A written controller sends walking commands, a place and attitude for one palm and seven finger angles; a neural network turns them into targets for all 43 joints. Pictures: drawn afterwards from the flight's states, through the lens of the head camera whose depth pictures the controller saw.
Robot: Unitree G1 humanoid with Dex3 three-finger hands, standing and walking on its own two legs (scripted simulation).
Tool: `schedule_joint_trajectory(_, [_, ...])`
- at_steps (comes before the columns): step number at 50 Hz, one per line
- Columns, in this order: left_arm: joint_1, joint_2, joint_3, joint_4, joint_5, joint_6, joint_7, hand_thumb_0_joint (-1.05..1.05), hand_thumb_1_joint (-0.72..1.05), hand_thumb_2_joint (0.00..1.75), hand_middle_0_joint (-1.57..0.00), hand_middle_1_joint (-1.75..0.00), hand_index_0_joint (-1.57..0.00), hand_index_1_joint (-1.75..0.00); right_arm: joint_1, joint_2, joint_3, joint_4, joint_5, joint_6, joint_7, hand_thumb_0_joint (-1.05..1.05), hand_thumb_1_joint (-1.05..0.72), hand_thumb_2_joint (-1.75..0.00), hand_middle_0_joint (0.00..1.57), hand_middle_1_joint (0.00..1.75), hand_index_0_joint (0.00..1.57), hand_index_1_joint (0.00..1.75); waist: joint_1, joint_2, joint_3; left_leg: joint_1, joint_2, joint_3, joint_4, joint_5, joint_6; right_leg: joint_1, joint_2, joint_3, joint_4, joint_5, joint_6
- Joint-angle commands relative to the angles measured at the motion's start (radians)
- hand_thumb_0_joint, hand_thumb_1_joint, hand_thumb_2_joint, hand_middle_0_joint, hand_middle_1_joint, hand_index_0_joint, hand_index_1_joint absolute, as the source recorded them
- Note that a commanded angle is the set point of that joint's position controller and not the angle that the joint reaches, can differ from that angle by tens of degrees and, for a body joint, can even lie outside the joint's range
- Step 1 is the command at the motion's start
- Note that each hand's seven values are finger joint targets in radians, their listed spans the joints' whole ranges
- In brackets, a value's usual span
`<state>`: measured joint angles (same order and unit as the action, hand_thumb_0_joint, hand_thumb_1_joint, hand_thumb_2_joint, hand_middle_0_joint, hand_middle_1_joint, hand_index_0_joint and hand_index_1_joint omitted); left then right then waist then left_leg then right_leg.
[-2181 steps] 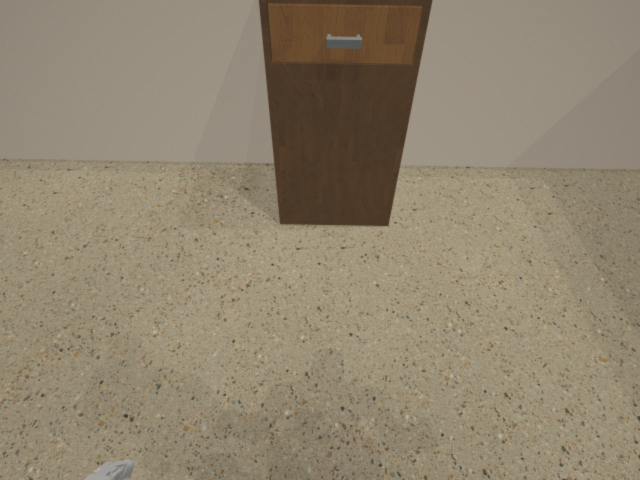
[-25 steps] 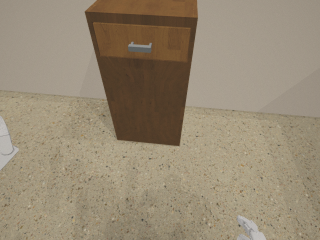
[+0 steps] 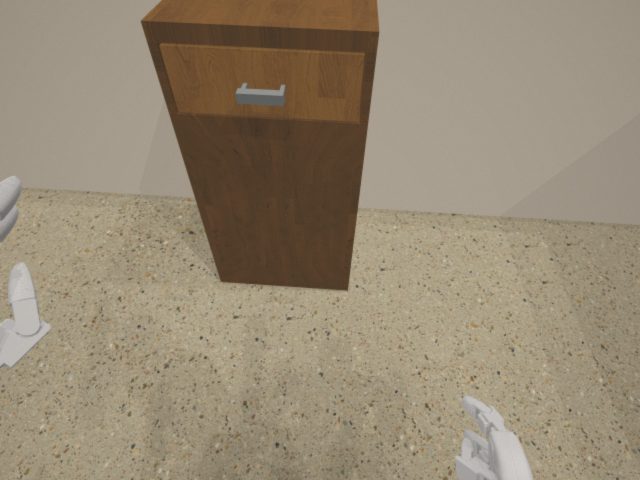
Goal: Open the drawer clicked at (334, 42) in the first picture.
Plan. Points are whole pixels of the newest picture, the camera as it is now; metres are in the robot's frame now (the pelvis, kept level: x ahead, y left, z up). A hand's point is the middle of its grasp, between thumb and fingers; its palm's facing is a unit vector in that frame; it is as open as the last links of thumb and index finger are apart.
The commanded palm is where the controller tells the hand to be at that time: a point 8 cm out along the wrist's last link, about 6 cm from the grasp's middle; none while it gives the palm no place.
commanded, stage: let the arm hang, fingers relaxed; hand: left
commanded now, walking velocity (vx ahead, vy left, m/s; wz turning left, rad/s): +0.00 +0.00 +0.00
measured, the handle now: (262, 92) +0.88 +0.17 +0.04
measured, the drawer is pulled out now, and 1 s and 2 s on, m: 0.00 0.00 0.00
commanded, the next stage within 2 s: look to check the result in 1.08 s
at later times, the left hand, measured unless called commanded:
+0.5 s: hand out of the picture -0.08 +0.20 -0.17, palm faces +0.03 -0.98 -0.20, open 7.3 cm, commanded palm none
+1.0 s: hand out of the picture +0.06 +0.24 -0.14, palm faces -0.01 -0.94 -0.35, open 7.4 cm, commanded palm none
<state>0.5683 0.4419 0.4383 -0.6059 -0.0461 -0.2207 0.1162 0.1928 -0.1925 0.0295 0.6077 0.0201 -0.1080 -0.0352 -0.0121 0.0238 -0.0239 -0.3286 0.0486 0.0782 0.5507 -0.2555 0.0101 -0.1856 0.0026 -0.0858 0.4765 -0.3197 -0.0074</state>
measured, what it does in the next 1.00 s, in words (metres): stands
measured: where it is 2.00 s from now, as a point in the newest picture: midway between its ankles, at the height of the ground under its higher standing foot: outside the picture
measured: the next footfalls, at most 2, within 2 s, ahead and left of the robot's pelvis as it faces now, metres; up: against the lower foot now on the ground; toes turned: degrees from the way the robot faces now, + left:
none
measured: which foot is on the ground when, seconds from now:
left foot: down 0.00-1.00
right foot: down 0.00-1.00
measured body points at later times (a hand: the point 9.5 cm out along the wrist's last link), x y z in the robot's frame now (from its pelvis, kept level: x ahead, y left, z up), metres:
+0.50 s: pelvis -0.04 +0.00 +0.00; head -0.01 +0.02 +0.45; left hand -0.08 +0.26 -0.16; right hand +0.01 -0.29 -0.12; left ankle +0.02 +0.11 -0.74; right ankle -0.05 -0.11 -0.74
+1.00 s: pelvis -0.02 -0.01 +0.01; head -0.02 -0.02 +0.46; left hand +0.06 +0.29 -0.11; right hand +0.05 -0.29 -0.13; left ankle +0.02 +0.11 -0.74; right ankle -0.05 -0.11 -0.74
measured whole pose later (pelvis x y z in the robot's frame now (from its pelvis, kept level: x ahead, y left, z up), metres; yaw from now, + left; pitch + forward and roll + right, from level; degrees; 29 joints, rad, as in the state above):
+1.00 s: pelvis -0.02 -0.01 +0.01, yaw +1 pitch -2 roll +0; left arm 0.14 0.32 0.00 1.07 0.01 -0.02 0.00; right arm 0.14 -0.33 -0.01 1.10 -0.01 0.00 0.01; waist -0.01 0.03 0.04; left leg -0.18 0.01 0.06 0.35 -0.13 0.01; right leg -0.07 -0.01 -0.07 0.36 -0.25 -0.02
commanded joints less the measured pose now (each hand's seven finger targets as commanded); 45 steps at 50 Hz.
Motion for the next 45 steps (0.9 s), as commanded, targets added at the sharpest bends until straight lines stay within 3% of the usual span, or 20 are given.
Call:
schedule_joint_trajectory(1, [-0.133,-0.06,-0.321,0.642,0.083,0.219,-0.117,0.0,0.9,0.9,-0.2,-0.3,-0.2,-0.3,-0.06,-0.286,-0.116,0.07,-0.015,-0.012,0.042,0.0,-0.9,-0.9,0.2,0.3,0.2,0.3,-0.023,0.07,-0.044,0.04,0.133,-0.167,-0.037,0.392,0.056,-0.165,-0.084,0.04,0.141,0.128,0.014])
schedule_joint_trajectory(2, [-0.162,-0.062,-0.322,0.696,0.088,0.221,-0.12,0.0,0.9,0.9,-0.2,-0.3,-0.2,-0.3,-0.069,-0.275,-0.106,0.081,-0.025,0.009,0.041,0.0,-0.9,-0.9,0.2,0.3,0.2,0.3,-0.007,0.066,-0.04,-0.028,0.16,-0.205,-0.075,0.33,0.085,-0.159,-0.059,0.045,0.184,0.002,0.014])
schedule_joint_trajectory(3, [-0.181,-0.05,-0.323,0.748,0.086,0.218,-0.122,0.0,0.9,0.9,-0.2,-0.3,-0.2,-0.3,-0.079,-0.271,-0.09,0.073,-0.03,0.03,0.04,0.0,-0.9,-0.9,0.2,0.3,0.2,0.3,0.012,0.015,-0.032,-0.057,0.161,-0.227,-0.09,0.305,0.1,-0.135,-0.052,0.061,0.182,-0.035,0.013])
schedule_joint_trajectory(5, [-0.194,-0.01,-0.327,0.865,0.09,0.209,-0.123,0.0,0.9,0.9,-0.2,-0.3,-0.2,-0.3,-0.097,-0.27,-0.078,0.076,-0.037,0.044,0.039,0.0,-0.9,-0.9,0.2,0.3,0.2,0.3,0.036,-0.126,-0.064,-0.068,0.111,-0.199,-0.055,0.271,0.077,-0.033,-0.078,0.09,0.079,0.105,-0.007])
schedule_joint_trajectory(7, [-0.23,0.061,-0.325,0.993,0.096,0.198,-0.12,0.0,0.9,0.9,-0.2,-0.3,-0.2,-0.3,-0.091,-0.256,-0.077,0.083,-0.039,0.059,0.038,0.0,-0.9,-0.9,0.2,0.3,0.2,0.3,0.026,-0.339,-0.085,-0.035,0.01,-0.111,0.055,0.157,0.031,-0.003,-0.204,0.204,-0.03,0.342,-0.058])
schedule_joint_trajectory(8, [-0.267,0.084,-0.329,1.055,0.092,0.198,-0.118,0.0,0.9,0.9,-0.2,-0.3,-0.2,-0.3,-0.092,-0.267,-0.082,0.097,-0.041,0.07,0.038,0.0,-0.9,-0.9,0.2,0.3,0.2,0.3,0.018,-0.368,-0.064,-0.035,-0.02,-0.099,0.081,0.034,0.02,-0.015,-0.243,0.232,-0.053,0.394,-0.098])
schedule_joint_trajectory(9, [-0.306,0.1,-0.336,1.108,0.089,0.199,-0.113,0.0,0.9,0.9,-0.2,-0.3,-0.2,-0.3,-0.091,-0.28,-0.087,0.108,-0.045,0.079,0.039,0.0,-0.9,-0.9,0.2,0.3,0.2,0.3,0.013,-0.334,-0.051,-0.038,-0.025,-0.088,0.099,-0.048,0.013,-0.012,-0.259,0.23,-0.058,0.397,-0.126])
schedule_joint_trajectory(10, [-0.321,0.096,-0.348,1.153,0.083,0.202,-0.111,0.0,0.9,0.9,-0.2,-0.3,-0.2,-0.3,-0.092,-0.273,-0.087,0.126,-0.047,0.087,0.039,0.0,-0.9,-0.9,0.2,0.3,0.2,0.3,0.011,-0.234,-0.019,-0.023,-0.023,-0.083,0.094,-0.075,0.01,-0.033,-0.265,0.235,-0.066,0.373,-0.138])
schedule_joint_trajectory(11, [-0.342,0.094,-0.36,1.194,0.08,0.204,-0.109,0.0,0.9,0.9,-0.2,-0.3,-0.2,-0.3,-0.081,-0.266,-0.082,0.15,-0.047,0.093,0.04,0.0,-0.9,-0.9,0.2,0.3,0.2,0.3,0.0,-0.154,-0.005,0.019,-0.012,-0.083,0.057,-0.024,0.008,-0.057,-0.249,0.22,-0.068,0.312,-0.131])
schedule_joint_trajectory(13, [-0.35,0.067,-0.378,1.28,0.067,0.205,-0.108,0.0,0.9,0.9,-0.2,-0.3,-0.2,-0.3,-0.051,-0.265,-0.071,0.195,-0.044,0.094,0.039,0.0,-0.9,-0.9,0.2,0.3,0.2,0.3,-0.01,0.024,-0.012,0.118,0.029,-0.133,-0.058,0.21,0.017,-0.082,-0.171,0.166,-0.037,0.184,-0.073])
schedule_joint_trajectory(14, [-0.331,0.057,-0.383,1.316,0.064,0.208,-0.108,0.0,0.9,0.9,-0.2,-0.3,-0.2,-0.3,-0.052,-0.283,-0.071,0.211,-0.041,0.095,0.038,0.0,-0.9,-0.9,0.2,0.3,0.2,0.3,0.002,0.085,-0.018,0.118,0.061,-0.175,-0.082,0.226,0.031,-0.065,-0.13,0.139,-0.042,0.107,-0.044])
schedule_joint_trajectory(16, [-0.29,0.03,-0.393,1.409,0.058,0.216,-0.109,0.0,0.9,0.9,-0.2,-0.3,-0.2,-0.3,-0.052,-0.273,-0.065,0.252,-0.037,0.101,0.033,0.0,-0.9,-0.9,0.2,0.3,0.2,0.3,0.014,0.176,0.021,0.059,0.076,-0.205,-0.159,0.082,0.04,-0.024,-0.111,0.123,-0.075,0.0,-0.035])
schedule_joint_trajectory(18, [-0.263,0.02,-0.395,1.48,0.056,0.219,-0.112,0.0,0.9,0.9,-0.2,-0.3,-0.2,-0.3,-0.044,-0.273,-0.065,0.283,-0.037,0.106,0.028,0.0,-0.9,-0.9,0.2,0.3,0.2,0.3,0.019,0.193,0.04,0.035,0.074,-0.214,-0.21,-0.046,0.035,-0.006,-0.104,0.117,-0.1,-0.032,-0.039])
schedule_joint_trajectory(19, [-0.258,0.025,-0.394,1.504,0.058,0.217,-0.113,0.0,0.9,0.9,-0.2,-0.3,-0.2,-0.3,-0.032,-0.279,-0.069,0.292,-0.035,0.107,0.025,0.0,-0.9,-0.9,0.2,0.3,0.2,0.3,0.02,0.156,0.038,0.044,0.075,-0.217,-0.211,-0.054,0.033,0.002,-0.103,0.113,-0.112,-0.027,-0.042])
schedule_joint_trajectory(23, [-0.247,0.008,-0.399,1.591,0.057,0.216,-0.114,0.0,0.9,0.9,-0.2,-0.3,-0.2,-0.3,-0.001,-0.284,-0.074,0.344,-0.034,0.108,0.019,0.0,-0.9,-0.9,0.2,0.3,0.2,0.3,0.013,0.135,0.024,0.082,0.08,-0.223,-0.258,-0.129,0.032,0.0,-0.104,0.108,-0.138,-0.044,-0.046])
schedule_joint_trajectory(24, [-0.249,0.012,-0.398,1.604,0.059,0.215,-0.113,0.0,0.9,0.9,-0.2,-0.3,-0.2,-0.3,0.004,-0.29,-0.078,0.348,-0.032,0.108,0.018,0.0,-0.9,-0.9,0.2,0.3,0.2,0.3,0.015,0.092,0.026,0.088,0.085,-0.227,-0.265,-0.124,0.033,0.001,-0.103,0.103,-0.142,-0.043,-0.045])
schedule_joint_trajectory(26, [-0.257,0.012,-0.401,1.632,0.059,0.213,-0.113,0.0,0.9,0.9,-0.2,-0.3,-0.2,-0.3,0.004,-0.297,-0.08,0.369,-0.033,0.108,0.017,0.0,-0.9,-0.9,0.2,0.3,0.2,0.3,0.012,0.062,0.048,0.099,0.085,-0.226,-0.276,-0.124,0.034,-0.017,-0.108,0.108,-0.159,-0.05,-0.045])
schedule_joint_trajectory(32, [-0.302,0.043,-0.404,1.664,0.06,0.203,-0.108,0.0,0.9,0.9,-0.2,-0.3,-0.2,-0.3,-0.013,-0.304,-0.083,0.404,-0.032,0.107,0.021,0.0,-0.9,-0.9,0.2,0.3,0.2,0.3,0.004,-0.054,0.091,0.152,0.078,-0.189,-0.261,-0.015,0.034,-0.063,-0.127,0.126,-0.206,-0.037,-0.045])
schedule_joint_trajectory(36, [-0.336,0.068,-0.401,1.663,0.059,0.197,-0.105,0.0,0.9,0.9,-0.2,-0.3,-0.2,-0.3,-0.029,-0.303,-0.082,0.421,-0.032,0.104,0.027,0.0,-0.9,-0.9,0.2,0.3,0.2,0.3,0.002,-0.085,0.089,0.177,0.074,-0.165,-0.247,0.064,0.031,-0.061,-0.14,0.132,-0.223,-0.009,-0.041])
schedule_joint_trajectory(45, [-0.396,0.096,-0.396,1.644,0.058,0.185,-0.1,0.0,0.9,0.9,-0.2,-0.3,-0.2,-0.3,-0.075,-0.312,-0.077,0.436,-0.034,0.091,0.032,0.0,-0.9,-0.9,0.2,0.3,0.2,0.3,0.009,-0.046,0.04,0.197,0.082,-0.154,-0.249,0.23,0.026,0.031,-0.15,0.131,-0.201,0.187,-0.032])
